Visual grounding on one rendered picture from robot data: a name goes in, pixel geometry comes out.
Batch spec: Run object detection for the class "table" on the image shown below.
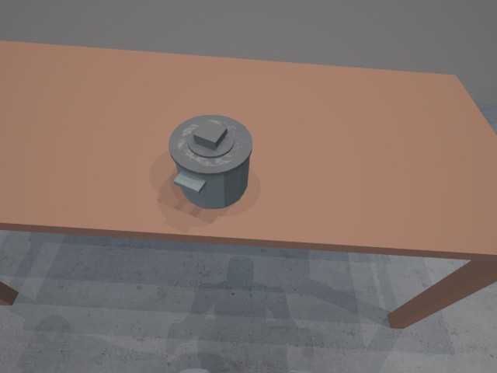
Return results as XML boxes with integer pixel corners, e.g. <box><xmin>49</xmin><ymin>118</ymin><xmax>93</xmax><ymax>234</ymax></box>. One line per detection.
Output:
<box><xmin>0</xmin><ymin>40</ymin><xmax>497</xmax><ymax>329</ymax></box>

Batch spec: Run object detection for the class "knob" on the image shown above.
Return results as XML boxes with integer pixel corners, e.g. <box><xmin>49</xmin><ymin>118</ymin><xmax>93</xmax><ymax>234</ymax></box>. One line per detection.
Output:
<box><xmin>193</xmin><ymin>120</ymin><xmax>228</xmax><ymax>148</ymax></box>

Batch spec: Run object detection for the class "lid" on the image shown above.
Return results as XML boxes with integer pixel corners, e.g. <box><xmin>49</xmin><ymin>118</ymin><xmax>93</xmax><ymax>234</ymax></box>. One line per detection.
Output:
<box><xmin>169</xmin><ymin>115</ymin><xmax>252</xmax><ymax>176</ymax></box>

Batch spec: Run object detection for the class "pot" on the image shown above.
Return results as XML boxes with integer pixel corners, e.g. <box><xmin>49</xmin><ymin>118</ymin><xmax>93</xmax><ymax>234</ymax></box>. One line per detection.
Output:
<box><xmin>173</xmin><ymin>156</ymin><xmax>250</xmax><ymax>209</ymax></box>

